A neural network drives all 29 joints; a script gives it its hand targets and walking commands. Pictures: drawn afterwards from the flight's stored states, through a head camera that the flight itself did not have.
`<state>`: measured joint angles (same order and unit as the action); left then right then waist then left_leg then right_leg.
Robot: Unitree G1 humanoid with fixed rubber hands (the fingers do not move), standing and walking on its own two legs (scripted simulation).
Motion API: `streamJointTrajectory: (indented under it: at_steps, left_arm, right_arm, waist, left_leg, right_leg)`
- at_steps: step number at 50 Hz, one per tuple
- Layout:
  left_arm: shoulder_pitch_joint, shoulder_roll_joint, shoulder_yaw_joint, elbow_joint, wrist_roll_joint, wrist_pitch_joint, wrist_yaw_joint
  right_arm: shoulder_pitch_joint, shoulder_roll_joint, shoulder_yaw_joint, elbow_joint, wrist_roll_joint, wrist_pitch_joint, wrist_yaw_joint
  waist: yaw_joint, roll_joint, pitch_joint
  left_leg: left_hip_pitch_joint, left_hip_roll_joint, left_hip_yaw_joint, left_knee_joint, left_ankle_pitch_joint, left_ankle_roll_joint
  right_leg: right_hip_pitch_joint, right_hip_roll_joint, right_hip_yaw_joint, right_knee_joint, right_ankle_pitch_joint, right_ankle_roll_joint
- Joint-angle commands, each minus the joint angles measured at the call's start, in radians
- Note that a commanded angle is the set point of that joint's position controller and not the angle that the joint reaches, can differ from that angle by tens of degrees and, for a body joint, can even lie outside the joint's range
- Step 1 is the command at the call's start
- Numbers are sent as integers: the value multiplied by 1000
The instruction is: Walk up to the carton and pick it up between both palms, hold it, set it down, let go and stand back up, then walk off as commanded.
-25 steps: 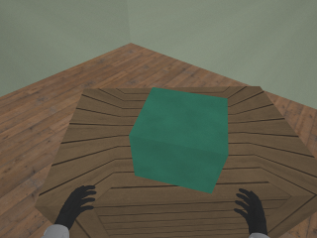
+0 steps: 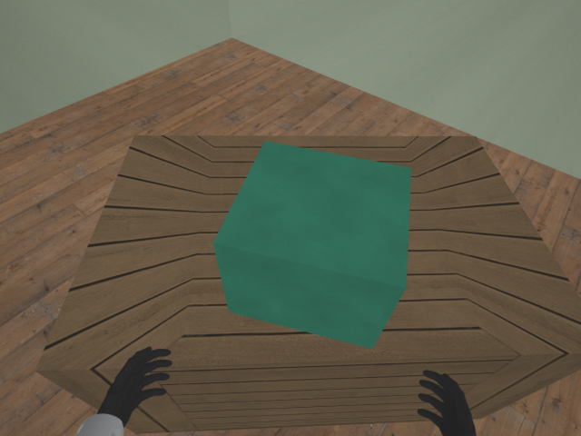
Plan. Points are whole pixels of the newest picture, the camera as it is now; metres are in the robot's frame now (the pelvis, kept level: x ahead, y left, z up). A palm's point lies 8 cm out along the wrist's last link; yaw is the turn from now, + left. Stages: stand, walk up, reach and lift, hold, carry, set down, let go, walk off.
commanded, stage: set down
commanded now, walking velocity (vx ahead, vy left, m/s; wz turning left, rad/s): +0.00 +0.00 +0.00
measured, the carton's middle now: (317, 242) +0.48 +0.00 -0.07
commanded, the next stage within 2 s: let go in 1.38 s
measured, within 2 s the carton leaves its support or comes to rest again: neither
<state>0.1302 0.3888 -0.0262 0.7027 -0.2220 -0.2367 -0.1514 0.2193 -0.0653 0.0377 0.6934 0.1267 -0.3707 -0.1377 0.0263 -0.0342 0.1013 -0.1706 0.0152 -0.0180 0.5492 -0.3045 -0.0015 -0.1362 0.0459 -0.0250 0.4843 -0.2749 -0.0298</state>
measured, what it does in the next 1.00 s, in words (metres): stands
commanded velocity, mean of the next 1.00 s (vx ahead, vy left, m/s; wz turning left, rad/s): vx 0.00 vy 0.00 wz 0.00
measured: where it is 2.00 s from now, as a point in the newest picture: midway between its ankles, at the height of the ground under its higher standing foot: outside the picture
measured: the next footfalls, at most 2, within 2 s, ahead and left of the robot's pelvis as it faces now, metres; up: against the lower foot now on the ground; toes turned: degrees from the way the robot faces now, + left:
none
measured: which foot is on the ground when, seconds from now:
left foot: down 0.00-1.00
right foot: down 0.00-1.00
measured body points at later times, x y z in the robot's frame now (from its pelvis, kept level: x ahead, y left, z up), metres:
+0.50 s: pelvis +0.00 +0.02 +0.00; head -0.01 +0.02 +0.45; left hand +0.17 +0.26 -0.07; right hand +0.16 -0.20 -0.08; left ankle +0.00 +0.12 -0.74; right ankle +0.00 -0.10 -0.74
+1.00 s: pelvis -0.01 +0.00 +0.00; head -0.02 +0.00 +0.45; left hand +0.16 +0.25 -0.07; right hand +0.17 -0.21 -0.08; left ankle +0.00 +0.12 -0.74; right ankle +0.00 -0.10 -0.74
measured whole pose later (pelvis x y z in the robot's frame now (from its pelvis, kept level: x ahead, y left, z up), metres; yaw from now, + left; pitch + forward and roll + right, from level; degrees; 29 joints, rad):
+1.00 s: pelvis -0.01 +0.00 +0.00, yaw +0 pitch -6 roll +0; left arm 0.17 0.25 0.02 0.59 -0.06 0.02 -0.03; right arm 0.15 -0.13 -0.05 0.74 0.01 -0.21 -0.03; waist 0.03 0.00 0.08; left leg -0.11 0.01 0.00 0.46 -0.25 0.00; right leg -0.10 0.03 -0.02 0.44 -0.24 -0.03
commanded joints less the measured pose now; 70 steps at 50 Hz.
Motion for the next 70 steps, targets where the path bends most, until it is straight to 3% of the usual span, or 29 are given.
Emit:
streamJointTrajectory:
  at_steps: [1,5,6,7,9,10,11,14,16,20,22,25,26,27,29,30,32,33,34,41,47,51,52,53,58,60,62,67,70]
  left_arm:
    - [-78,171,60,-205,13,-8,21]
    - [-5,131,58,-245,30,18,29]
    - [-38,100,62,-248,68,61,50]
    - [-41,152,62,-282,30,38,34]
    - [20,130,59,-371,18,21,36]
    - [64,104,71,-240,40,36,29]
    - [37,88,65,-217,39,31,22]
    - [23,37,42,-224,76,70,47]
    - [30,37,37,-151,84,70,36]
    - [28,-25,29,-189,125,86,74]
    - [19,-18,45,-204,109,96,87]
    - [-39,24,18,-299,84,100,116]
    - [-30,20,30,-131,99,89,108]
    - [-38,39,31,-146,92,90,102]
    - [-107,38,29,-200,107,113,124]
    - [-94,36,30,-130,100,105,120]
    - [-80,-8,30,-149,132,134,135]
    - [-106,42,38,-124,92,121,116]
    - [-149,57,38,-225,81,133,132]
    - [-43,-7,66,-202,175,200,137]
    - [-52,-18,84,-245,152,239,116]
    - [-111,-33,72,-284,147,275,142]
    - [-90,-21,75,-253,127,261,116]
    - [-117,-13,84,-203,164,281,127]
    - [-66,-59,91,-274,177,296,147]
    - [-34,-14,97,-328,129,271,141]
    - [-19,-61,90,-240,176,289,150]
    - [17,-44,126,-285,213,289,149]
    - [37,-33,124,-251,200,283,136]
  right_arm:
    - [-105,-102,-70,-100,-13,-58,6]
    - [-70,-118,-76,-95,-24,-54,19]
    - [-108,-178,-109,9,-39,-34,44]
    - [-53,-120,-91,-50,-33,-44,17]
    - [-8,-81,-90,-143,-43,-50,12]
    - [-5,-92,-76,-47,-44,-47,25]
    - [-13,-103,-60,-43,-49,-53,27]
    - [-75,-153,-88,-13,-52,-15,56]
    - [-42,-128,-64,-41,-44,1,56]
    - [-74,-186,-116,5,-83,14,84]
    - [-88,-184,-106,-47,-80,4,87]
    - [-130,-159,-108,-138,-78,27,95]
    - [-109,-154,-76,-121,-82,26,103]
    - [-130,-157,-87,-141,-80,27,100]
    - [-168,-171,-95,-135,-82,48,114]
    - [-135,-123,-60,-108,-80,53,107]
    - [-158,-190,-95,-41,-82,70,120]
    - [-139,-123,-39,-132,-70,78,105]
    - [-166,-126,-76,-140,-79,86,97]
    - [-98,-163,-108,11,-98,110,107]
    - [-129,-135,-88,-92,-122,123,91]
    - [-198,-156,-138,-102,-155,153,109]
    - [-155,-111,-116,-156,-156,153,88]
    - [-184,-152,-119,-95,-155,164,102]
    - [-164,-180,-138,-66,-141,169,117]
    - [-150,-156,-102,-187,-123,146,107]
    - [-124,-206,-118,-43,-122,162,130]
    - [-107,-208,-86,-59,-97,127,131]
    - [-87,-205,-65,-76,-94,108,121]
  waist:
    - [16,192,-191]
    - [9,124,-202]
    - [11,187,-189]
    - [-28,164,-155]
    - [-37,115,-196]
    - [-9,118,-134]
    - [-26,81,-159]
    - [-24,132,-77]
    - [-18,71,-45]
    - [-6,135,-2]
    - [14,96,-10]
    - [7,59,-77]
    - [3,21,-21]
    - [9,5,-35]
    - [9,74,-61]
    - [7,38,-49]
    - [33,131,-35]
    - [13,60,-65]
    - [1,114,-118]
    - [-11,170,-125]
    - [-18,32,-119]
    - [-33,22,-67]
    - [-42,-35,-47]
    - [-32,22,0]
    - [-19,49,-28]
    - [-6,-34,-134]
    - [-20,2,-90]
    - [-7,59,-176]
    - [-11,-25,-182]
  left_leg:
    - [74,-23,48,-74,367,-66]
    - [128,-4,31,-79,442,-68]
    - [149,11,6,-92,450,-90]
    - [120,-13,34,-70,464,-81]
    - [152,-5,28,-85,520,-74]
    - [152,-9,38,-81,553,-76]
    - [162,-17,36,-71,549,-70]
    - [146,8,16,-130,472,-86]
    - [98,0,25,-140,394,-71]
    - [76,21,12,-175,366,-97]
    - [69,26,20,-164,424,-89]
    - [39,16,43,-183,286,-61]
    - [2,11,39,-180,245,-45]
    - [5,5,51,-177,239,-34]
    - [-19,11,42,-185,149,-42]
    - [-20,-2,49,-183,136,-36]
    - [9,10,53,-207,147,-52]
    - [-30,-10,65,-185,99,-21]
    - [-25,-5,63,-198,72,-26]
    - [77,-20,73,-176,226,-54]
    - [93,-27,74,-169,191,-26]
    - [78,-13,69,-203,100,-19]
    - [55,-22,78,-197,83,-6]
    - [42,-19,74,-196,77,-13]
    - [97,-11,73,-188,178,-31]
    - [92,-20,88,-163,212,-10]
    - [118,-14,73,-172,239,-23]
    - [122,-26,82,-142,316,-28]
    - [95,-38,79,-146,268,-12]
  right_leg:
    - [21,-47,39,-101,242,3]
    - [30,-25,17,-107,278,11]
    - [-10,-11,6,-108,219,-8]
    - [21,-32,15,-118,264,9]
    - [74,-22,9,-131,311,4]
    - [40,-23,12,-138,292,3]
    - [44,-29,9,-133,340,16]
    - [2,-8,-9,-151,199,-14]
    - [32,-15,7,-162,186,-11]
    - [17,13,-12,-146,91,-27]
    - [29,11,-3,-145,126,-18]
    - [37,-9,4,-140,121,-16]
    - [37,-11,5,-137,103,-15]
    - [29,-22,14,-138,109,-7]
    - [8,-27,11,-121,58,-11]
    - [41,-33,18,-132,72,-5]
    - [23,-23,4,-133,54,-19]
    - [56,-53,32,-127,74,2]
    - [51,-53,27,-107,69,5]
    - [37,-35,2,-135,127,5]
    - [-3,-52,6,-164,125,22]
    - [-57,-48,-8,-170,30,12]
    - [-45,-71,11,-183,34,26]
    - [-72,-75,11,-173,10,25]
    - [-68,-42,4,-158,94,12]
    - [-35,-53,14,-152,147,37]
    - [-58,-44,1,-146,168,28]
    - [7,-63,23,-138,307,38]
    - [44,-75,37,-129,378,61]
